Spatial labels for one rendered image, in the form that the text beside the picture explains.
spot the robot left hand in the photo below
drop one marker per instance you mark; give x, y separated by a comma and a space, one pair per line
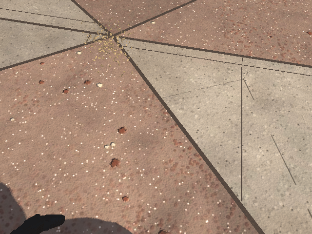
39, 223

